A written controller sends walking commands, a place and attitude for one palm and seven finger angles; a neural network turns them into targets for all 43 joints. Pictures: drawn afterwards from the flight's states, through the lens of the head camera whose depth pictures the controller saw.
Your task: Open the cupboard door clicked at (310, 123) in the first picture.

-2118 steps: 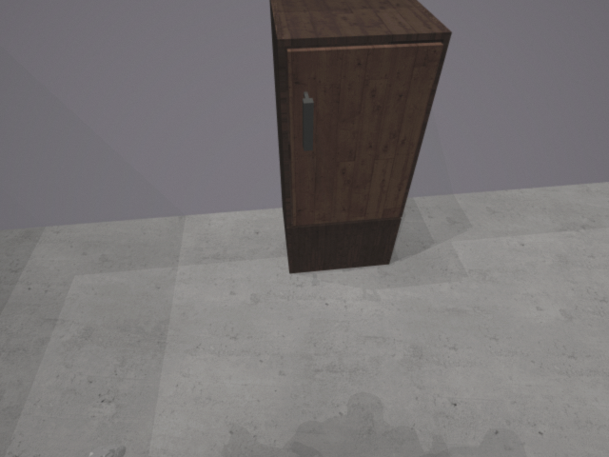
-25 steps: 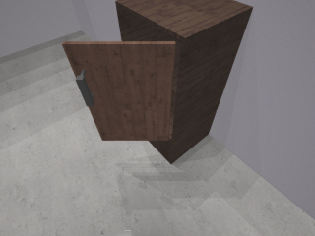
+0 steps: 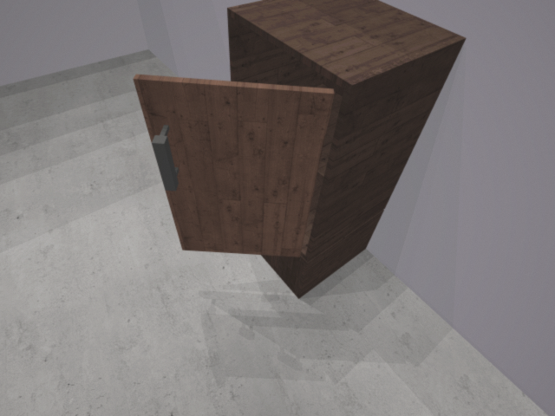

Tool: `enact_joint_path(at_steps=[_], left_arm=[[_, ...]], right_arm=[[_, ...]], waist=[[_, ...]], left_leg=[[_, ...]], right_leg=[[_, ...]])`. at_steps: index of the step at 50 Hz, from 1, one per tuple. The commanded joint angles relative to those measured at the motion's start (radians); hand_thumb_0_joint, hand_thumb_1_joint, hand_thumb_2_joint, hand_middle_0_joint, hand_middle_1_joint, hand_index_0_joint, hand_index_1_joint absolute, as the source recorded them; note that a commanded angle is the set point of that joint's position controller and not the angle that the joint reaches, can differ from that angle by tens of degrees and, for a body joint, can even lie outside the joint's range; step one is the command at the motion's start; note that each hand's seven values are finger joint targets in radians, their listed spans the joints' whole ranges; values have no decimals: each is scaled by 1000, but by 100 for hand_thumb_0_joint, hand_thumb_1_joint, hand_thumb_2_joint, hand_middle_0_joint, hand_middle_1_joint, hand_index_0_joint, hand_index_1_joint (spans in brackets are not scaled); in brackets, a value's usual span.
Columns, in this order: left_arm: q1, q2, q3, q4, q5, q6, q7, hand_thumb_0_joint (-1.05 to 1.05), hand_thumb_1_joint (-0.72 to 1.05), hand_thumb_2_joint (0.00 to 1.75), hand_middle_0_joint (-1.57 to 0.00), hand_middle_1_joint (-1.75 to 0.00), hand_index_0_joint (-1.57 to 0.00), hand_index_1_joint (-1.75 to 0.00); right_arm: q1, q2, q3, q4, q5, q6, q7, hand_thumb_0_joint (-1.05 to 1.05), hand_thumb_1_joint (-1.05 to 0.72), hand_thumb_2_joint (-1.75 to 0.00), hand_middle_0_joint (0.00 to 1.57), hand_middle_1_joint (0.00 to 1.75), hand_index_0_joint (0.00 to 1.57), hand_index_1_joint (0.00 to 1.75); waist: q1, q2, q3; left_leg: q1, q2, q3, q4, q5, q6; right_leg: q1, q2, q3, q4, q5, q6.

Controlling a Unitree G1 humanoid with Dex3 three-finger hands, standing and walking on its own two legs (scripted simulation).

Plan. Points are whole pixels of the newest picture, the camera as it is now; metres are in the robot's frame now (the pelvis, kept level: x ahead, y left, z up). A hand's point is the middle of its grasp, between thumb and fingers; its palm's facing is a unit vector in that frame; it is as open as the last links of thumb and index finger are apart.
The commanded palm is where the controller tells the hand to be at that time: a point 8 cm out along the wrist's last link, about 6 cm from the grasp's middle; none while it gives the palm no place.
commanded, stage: come to a stop and stand still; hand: left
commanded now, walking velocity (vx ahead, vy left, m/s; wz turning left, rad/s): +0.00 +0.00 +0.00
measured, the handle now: (168, 158) +0.61 +0.29 -0.04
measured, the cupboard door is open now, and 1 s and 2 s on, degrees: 50 50 50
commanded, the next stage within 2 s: look again from close up in 0.24 s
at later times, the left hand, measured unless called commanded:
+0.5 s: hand out of the picture +0.01 +0.19 -0.18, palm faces +0.01 -0.97 -0.23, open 7.4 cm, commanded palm none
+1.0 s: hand out of the picture -0.06 +0.17 -0.18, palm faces +0.03 -0.98 -0.20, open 7.4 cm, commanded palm none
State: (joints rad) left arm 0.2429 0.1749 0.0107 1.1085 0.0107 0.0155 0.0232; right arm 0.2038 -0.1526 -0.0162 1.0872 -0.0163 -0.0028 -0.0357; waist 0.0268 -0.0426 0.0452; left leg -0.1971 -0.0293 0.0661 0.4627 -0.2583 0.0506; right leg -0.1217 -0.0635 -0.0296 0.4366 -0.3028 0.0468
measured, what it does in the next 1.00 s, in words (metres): shifts its weight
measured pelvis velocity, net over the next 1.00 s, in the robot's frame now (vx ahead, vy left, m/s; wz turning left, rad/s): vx -0.07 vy -0.02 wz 0.02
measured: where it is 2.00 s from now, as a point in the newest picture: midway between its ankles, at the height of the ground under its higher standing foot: outside the picture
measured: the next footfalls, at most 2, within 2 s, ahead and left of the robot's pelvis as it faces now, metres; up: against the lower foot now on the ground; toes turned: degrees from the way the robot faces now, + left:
right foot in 1.54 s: -0.02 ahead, -0.09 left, +0.00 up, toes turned -7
left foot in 1.90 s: +0.12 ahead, +0.22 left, +0.00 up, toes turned +7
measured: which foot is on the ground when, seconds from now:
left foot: down 0.00-1.00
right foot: down 0.00-1.00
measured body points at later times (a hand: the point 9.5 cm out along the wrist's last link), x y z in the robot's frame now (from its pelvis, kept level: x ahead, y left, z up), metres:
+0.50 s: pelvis -0.01 +0.00 +0.00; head +0.01 +0.01 +0.44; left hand +0.01 +0.24 -0.16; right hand +0.01 -0.24 -0.15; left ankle +0.00 +0.08 -0.74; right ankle -0.04 -0.15 -0.74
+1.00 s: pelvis -0.07 -0.02 +0.00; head -0.10 -0.01 +0.45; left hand -0.06 +0.22 -0.16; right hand -0.03 -0.26 -0.15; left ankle -0.01 +0.08 -0.74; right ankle -0.04 -0.15 -0.74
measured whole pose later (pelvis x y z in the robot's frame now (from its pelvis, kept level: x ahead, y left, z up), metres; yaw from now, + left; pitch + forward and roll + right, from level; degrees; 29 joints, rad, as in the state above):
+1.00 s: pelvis -0.07 -0.02 +0.00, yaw +1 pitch -4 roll -1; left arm 0.33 0.20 -0.02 1.03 0.02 0.01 0.02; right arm 0.27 -0.20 -0.01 1.04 -0.02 0.01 0.00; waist 0.00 0.00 0.00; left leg -0.26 0.01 0.03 0.48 -0.16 0.02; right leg -0.18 -0.02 -0.05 0.46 -0.22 0.02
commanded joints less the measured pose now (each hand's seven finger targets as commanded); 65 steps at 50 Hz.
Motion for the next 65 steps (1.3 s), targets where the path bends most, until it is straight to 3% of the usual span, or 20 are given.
enact_joint_path(at_steps=[1,16,17,18,19,20,22,26,31,36,40,49,53,56,59,60,61,62,63,65], left_arm=[[54,80,8,-14,2,-14,7,0,90,90,-20,-30,-20,-30],[85,76,0,6,0,-17,11,0,90,90,-20,-30,-20,-30],[29,242,-12,-97,16,-35,16,0,90,90,-20,-30,-20,-30],[75,164,18,-116,14,-35,25,0,90,90,-20,-30,-20,-30],[85,171,28,-98,15,-40,24,0,90,90,-20,-30,-20,-30],[109,152,13,-103,5,-41,24,0,90,90,-20,-30,-20,-30],[127,126,11,-123,5,-37,21,0,90,90,-20,-30,-20,-30],[95,161,25,-155,8,-27,20,0,90,90,-20,-30,-20,-30],[59,186,22,-172,6,-27,16,0,90,90,-20,-30,-20,-30],[43,195,14,-164,8,-28,11,0,90,90,-20,-30,-20,-30],[54,190,10,-156,8,-29,10,0,90,90,-20,-30,-20,-30],[124,137,2,-120,11,-24,12,0,90,90,-20,-30,-20,-30],[167,141,19,-109,18,-14,13,0,90,90,-20,-30,-20,-30],[129,159,42,-116,13,-8,16,0,90,90,-20,-30,-20,-30],[70,153,54,-131,14,-5,13,0,90,90,-20,-30,-20,-30],[73,135,51,-134,13,-1,9,0,90,90,-20,-30,-20,-30],[94,95,46,-137,11,2,4,0,90,90,-20,-30,-20,-30],[111,51,41,-146,13,5,0,0,90,90,-20,-30,-20,-30],[103,27,38,-147,20,3,-1,0,90,90,-20,-30,-20,-30],[156,9,35,-117,21,-1,-12,0,90,90,-20,-30,-20,-30]], right_arm=[[72,-132,-17,-11,5,-14,-5,0,-90,-90,20,30,20,30],[101,-119,-5,23,5,-21,-5,0,-90,-90,20,30,20,30],[59,-246,1,-103,10,-27,13,0,-90,-90,20,30,20,30],[80,-231,-27,-120,-5,-52,1,0,-90,-90,20,30,20,30],[92,-233,-43,-104,-5,-64,-11,0,-90,-90,20,30,20,30],[115,-224,-32,-104,0,-62,-16,0,-90,-90,20,30,20,30],[118,-193,-28,-123,-1,-49,-14,0,-90,-90,20,30,20,30],[83,-183,-39,-142,3,-29,-5,0,-90,-90,20,30,20,30],[42,-204,-36,-141,2,-22,8,0,-90,-90,20,30,20,30],[23,-205,-29,-131,1,-12,19,0,-90,-90,20,30,20,30],[32,-194,-24,-120,-1,-5,24,0,-90,-90,20,30,20,30],[78,-156,-16,-80,0,3,26,0,-90,-90,20,30,20,30],[136,-139,-21,-62,-7,23,30,0,-90,-90,20,30,20,30],[204,-98,-29,-40,-9,33,26,0,-90,-90,20,30,20,30],[308,-70,-31,-13,-7,26,25,0,-90,-90,20,30,20,30],[334,-69,-29,-13,-6,19,25,0,-90,-90,20,30,20,30],[347,-100,-34,-16,-10,11,21,0,-90,-90,20,30,20,30],[357,-163,-49,-19,-14,5,15,0,-90,-90,20,30,20,30],[310,-180,-55,-32,-8,-1,10,0,-90,-90,20,30,20,30],[191,-145,-39,-62,-3,-13,11,0,-90,-90,20,30,20,30]], waist=[[-23,29,-19],[-21,43,26],[-43,99,120],[-21,112,-29],[-30,152,-136],[-24,146,-192],[-27,81,-209],[-34,-12,-67],[-30,50,0],[-33,24,56],[-35,-1,57],[-29,48,58],[-26,-17,64],[-58,-98,76],[-98,-42,40],[-100,27,64],[-90,164,94],[-81,358,114],[-64,367,155],[-1,177,109]], left_leg=[[49,136,-137,-123,249,-15],[38,124,-128,-155,231,-22],[-12,94,-157,-153,368,-56],[20,147,-190,-47,520,-33],[115,157,-200,-11,738,-22],[176,169,-199,3,773,0],[152,166,-178,51,641,28],[-35,108,-113,45,321,10],[-68,117,-128,-25,155,3],[-84,107,-131,-74,-13,-9],[-75,100,-123,-82,-54,-18],[-124,106,-144,-133,-143,-25],[-156,66,-102,-47,-259,-25],[-69,27,-11,189,-132,-39],[41,33,-3,149,-141,-30],[21,47,-44,39,-195,-17],[-24,123,-182,-128,-342,10],[-94,257,-421,-334,-598,57],[-179,327,-540,-430,-655,113],[-263,294,-429,-408,-513,109]], right_leg=[[-34,-51,39,-77,140,-50],[-22,-56,36,-101,140,-46],[-98,-6,-9,-3,143,-64],[-79,-25,11,70,106,-60],[-82,-16,-2,112,173,-77],[-89,-12,11,100,126,-78],[-76,-12,6,48,195,-80],[-48,-58,44,36,335,-89],[-85,-42,53,-6,147,-77],[-140,-43,76,-74,-9,-76],[-167,-50,90,-115,-83,-74],[-156,-38,78,-131,-118,-61],[-195,-66,123,-182,-375,-77],[-325,-169,198,-268,-447,-130],[-379,-146,123,-196,-391,-131],[-379,-95,77,-103,-375,-115],[-391,-7,11,59,-345,-92],[-406,85,-106,305,-266,-64],[-405,55,-39,511,-187,-75],[-331,-1,-1,628,-87,-87]])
